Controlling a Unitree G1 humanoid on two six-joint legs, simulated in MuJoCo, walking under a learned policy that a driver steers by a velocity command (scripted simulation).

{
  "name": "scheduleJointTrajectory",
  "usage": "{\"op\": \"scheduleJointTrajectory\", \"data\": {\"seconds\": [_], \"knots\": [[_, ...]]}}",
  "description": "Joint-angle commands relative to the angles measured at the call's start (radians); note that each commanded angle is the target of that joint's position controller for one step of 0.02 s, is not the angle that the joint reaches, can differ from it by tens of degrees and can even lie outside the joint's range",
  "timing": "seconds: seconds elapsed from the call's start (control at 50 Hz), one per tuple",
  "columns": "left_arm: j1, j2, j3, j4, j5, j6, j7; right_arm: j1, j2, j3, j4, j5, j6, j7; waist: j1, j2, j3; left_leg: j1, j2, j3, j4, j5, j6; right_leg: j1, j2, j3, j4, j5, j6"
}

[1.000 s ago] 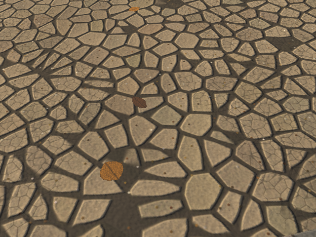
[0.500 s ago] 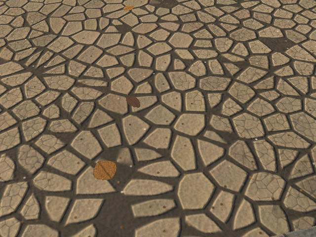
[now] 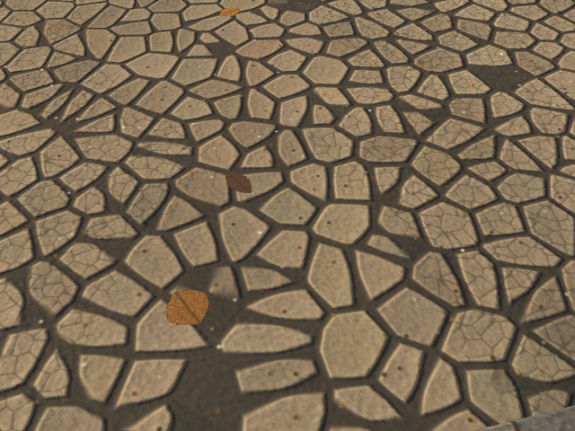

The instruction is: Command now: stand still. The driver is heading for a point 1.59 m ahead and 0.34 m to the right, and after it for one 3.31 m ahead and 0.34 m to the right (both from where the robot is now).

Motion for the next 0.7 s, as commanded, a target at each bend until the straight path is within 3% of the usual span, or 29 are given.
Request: {"op": "scheduleJointTrajectory", "data": {"seconds": [0.02, 0.06, 0.1, 0.14, 0.18, 0.22, 0.24, 0.26, 0.3, 0.32, 0.34, 0.36, 0.38, 0.4, 0.44, 0.46, 0.48, 0.52, 0.58, 0.64, 0.68, 0.7], "knots": [[0.057, 0.094, 0.015, -0.016, 0.0, -0.005, 0.003, 0.041, -0.095, -0.012, -0.017, 0.0, -0.006, -0.003, -0.001, -0.001, 0.013, 0.002, 0.01, -0.005, -0.079, 0.129, 0.022, -0.047, -0.012, 0.01, -0.095, 0.105, -0.014], [0.063, 0.091, 0.014, -0.014, -0.001, -0.005, 0.003, 0.047, -0.093, -0.011, -0.015, 0.0, -0.006, -0.004, -0.001, -0.001, 0.014, 0.0, 0.01, -0.004, -0.079, 0.127, 0.022, -0.048, -0.011, 0.01, -0.095, 0.104, -0.015], [0.09, 0.092, 0.017, 0.0, -0.007, -0.001, 0.007, 0.076, -0.089, -0.012, -0.002, 0.007, -0.003, -0.006, -0.001, -0.009, 0.005, -0.014, -0.022, 0.026, -0.061, -0.147, 0.035, -0.057, 0.012, -0.005, -0.091, -0.167, -0.032], [0.083, 0.118, 0.027, -0.017, -0.016, -0.003, 0.012, 0.068, -0.104, -0.018, -0.018, 0.012, -0.011, -0.008, 0.001, -0.023, 0.087, -0.119, -0.025, 0.018, -0.037, -0.415, 0.066, -0.136, -0.011, 0.042, -0.104, -0.451, -0.076], [0.114, 0.126, 0.033, -0.023, -0.024, -0.025, 0.006, 0.055, -0.08, -0.015, -0.036, 0.016, -0.039, 0.0, 0.015, -0.05, 0.126, -0.19, -0.008, 0.002, 0.008, -0.393, 0.082, -0.136, -0.074, 0.141, -0.134, -0.502, -0.12], [0.18, 0.162, 0.049, -0.012, -0.03, -0.045, -0.003, 0.029, -0.049, -0.011, -0.058, 0.018, -0.07, 0.015, 0.036, -0.127, 0.106, -0.26, -0.022, 0.046, 0.139, -0.265, 0.073, -0.055, -0.184, 0.31, -0.211, -0.542, -0.185], [0.186, 0.184, 0.057, -0.013, -0.031, -0.05, -0.007, 0.028, -0.03, -0.007, -0.067, 0.024, -0.083, 0.024, 0.028, -0.179, 0.097, -0.26, -0.027, 0.073, 0.213, -0.193, 0.075, -0.049, -0.256, 0.416, -0.267, -0.565, -0.224], [0.163, 0.183, 0.058, -0.026, -0.032, -0.053, -0.009, 0.025, -0.032, -0.007, -0.072, 0.026, -0.092, 0.03, 0.016, -0.177, 0.111, -0.226, -0.011, 0.059, 0.235, -0.175, 0.091, -0.099, -0.287, 0.461, -0.292, -0.546, -0.24], [0.058, 0.178, 0.055, -0.069, -0.035, -0.054, -0.015, 0.122, -0.024, -0.009, -0.043, 0.032, -0.104, 0.035, -0.06, -0.161, 0.123, -0.033, -0.015, 0.068, 0.059, -0.186, 0.125, -0.227, -0.23, 0.355, -0.247, -0.469, -0.194], [-0.008, 0.167, 0.053, -0.099, -0.04, -0.054, -0.018, 0.224, -0.042, -0.018, -0.003, 0.029, -0.105, 0.033, -0.103, -0.116, 0.122, 0.126, -0.006, 0.03, -0.047, -0.13, 0.127, -0.322, -0.16, 0.254, -0.15, -0.36, -0.149], [-0.063, 0.11, 0.039, -0.13, -0.041, -0.066, -0.021, 0.361, -0.13, -0.044, 0.037, 0.025, -0.108, 0.029, -0.146, 0.074, 0.093, 0.275, 0.124, -0.214, -0.155, -0.2, 0.172, -0.467, -0.036, 0.066, 0.139, -0.182, -0.076], [-0.073, 0.071, 0.029, -0.176, -0.037, -0.091, -0.018, 0.476, -0.264, -0.077, 0.049, 0.026, -0.117, 0.041, -0.166, 0.328, 0.034, 0.399, 0.343, -0.61, -0.299, -0.191, 0.293, -0.615, 0.052, -0.041, 0.464, -0.18, -0.036], [-0.089, 0.107, 0.038, -0.18, -0.044, -0.109, -0.021, 0.431, -0.186, -0.051, 0.033, 0.005, -0.131, 0.044, -0.128, 0.197, 0.044, 0.402, 0.387, -0.691, -0.302, -0.119, 0.317, -0.709, 0.019, 0.061, 0.664, -0.241, -0.051], [-0.059, 0.102, 0.038, -0.169, -0.054, -0.12, -0.033, 0.372, -0.136, -0.038, 0.01, 0.001, -0.139, 0.046, -0.088, 0.123, 0.067, 0.405, 0.362, -0.585, -0.279, -0.033, 0.291, -0.761, -0.017, 0.09, 0.758, -0.176, -0.074], [-0.074, 0.114, 0.046, -0.167, -0.041, -0.13, -0.046, 0.306, -0.106, -0.021, -0.019, 0.007, -0.134, 0.054, -0.054, 0.056, 0.069, 0.397, 0.297, -0.378, -0.286, 0.152, 0.234, -0.792, -0.075, 0.066, 0.74, -0.034, -0.092], [-0.098, 0.122, 0.055, -0.175, -0.033, -0.129, -0.052, 0.308, -0.073, -0.009, -0.019, 0.005, -0.123, 0.053, -0.051, 0.063, 0.065, 0.375, 0.255, -0.285, -0.298, 0.245, 0.203, -0.759, -0.095, 0.044, 0.695, 0.011, -0.089], [-0.106, 0.107, 0.053, -0.181, -0.033, -0.124, -0.06, 0.324, -0.057, -0.003, -0.018, 0.003, -0.113, 0.048, -0.049, 0.085, 0.058, 0.352, 0.23, -0.228, -0.309, 0.289, 0.189, -0.726, -0.101, 0.023, 0.652, 0.037, -0.079], [-0.158, 0.069, 0.042, -0.205, -0.029, -0.11, -0.07, 0.317, -0.071, 0.0, -0.032, -0.003, -0.099, 0.032, -0.045, 0.079, 0.07, 0.271, 0.199, -0.147, -0.344, 0.329, 0.187, -0.665, -0.097, -0.013, 0.525, 0.11, -0.052], [-0.325, 0.04, 0.02, -0.277, -0.026, -0.105, -0.074, 0.289, -0.138, -0.008, -0.059, -0.003, -0.099, 0.012, -0.065, 0.082, 0.109, 0.083, 0.155, -0.063, -0.413, 0.28, 0.184, -0.46, -0.043, -0.067, 0.208, 0.258, -0.025], [-0.383, 0.09, 0.027, -0.315, -0.038, -0.1, -0.081, 0.326, -0.173, -0.025, -0.044, 0.017, -0.11, 0.01, -0.058, 0.11, 0.123, 0.109, 0.195, -0.055, -0.443, 0.267, 0.186, -0.36, -0.022, -0.055, 0.079, 0.317, -0.043], [-0.331, 0.136, 0.046, -0.308, -0.037, -0.105, -0.085, 0.297, -0.178, -0.034, -0.05, 0.016, -0.111, 0.011, -0.008, 0.11, 0.082, 0.201, 0.223, -0.028, -0.365, 0.45, 0.16, -0.299, -0.016, -0.029, 0.056, 0.331, -0.078], [-0.275, 0.161, 0.059, -0.295, -0.035, -0.107, -0.085, 0.283, -0.188, -0.04, -0.056, 0.011, -0.105, 0.013, 0.028, 0.121, 0.032, 0.243, 0.23, -0.017, -0.277, 0.635, 0.147, -0.227, 0.008, -0.042, 0.069, 0.287, -0.097]]}}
